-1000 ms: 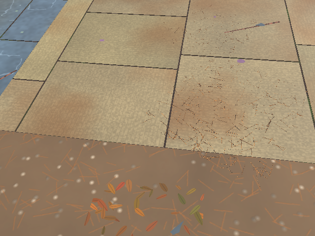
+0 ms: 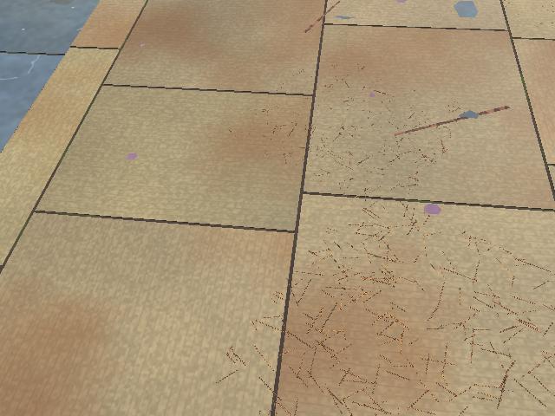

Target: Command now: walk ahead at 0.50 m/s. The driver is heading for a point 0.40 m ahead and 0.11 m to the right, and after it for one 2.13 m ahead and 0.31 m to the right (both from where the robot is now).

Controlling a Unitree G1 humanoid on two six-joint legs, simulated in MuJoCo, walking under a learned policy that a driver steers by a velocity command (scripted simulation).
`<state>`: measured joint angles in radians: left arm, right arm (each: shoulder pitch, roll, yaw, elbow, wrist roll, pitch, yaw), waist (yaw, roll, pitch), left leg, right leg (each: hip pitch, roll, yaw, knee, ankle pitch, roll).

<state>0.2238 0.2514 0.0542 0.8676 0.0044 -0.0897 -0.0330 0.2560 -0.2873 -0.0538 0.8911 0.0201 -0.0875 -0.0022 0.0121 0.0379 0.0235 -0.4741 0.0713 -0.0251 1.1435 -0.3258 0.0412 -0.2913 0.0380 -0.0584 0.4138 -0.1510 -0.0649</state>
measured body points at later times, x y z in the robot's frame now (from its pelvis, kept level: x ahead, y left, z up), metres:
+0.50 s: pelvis +0.27 +0.06 -0.01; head +0.30 +0.07 +0.44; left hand +0.31 +0.33 -0.15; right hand +0.41 -0.21 -0.11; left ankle +0.35 +0.16 -0.74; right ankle +0.15 -0.08 -0.65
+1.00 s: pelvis +0.52 -0.04 -0.02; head +0.55 -0.06 +0.43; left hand +0.76 +0.15 -0.12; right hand +0.46 -0.32 -0.16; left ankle +0.41 +0.15 -0.65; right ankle +0.57 -0.14 -0.74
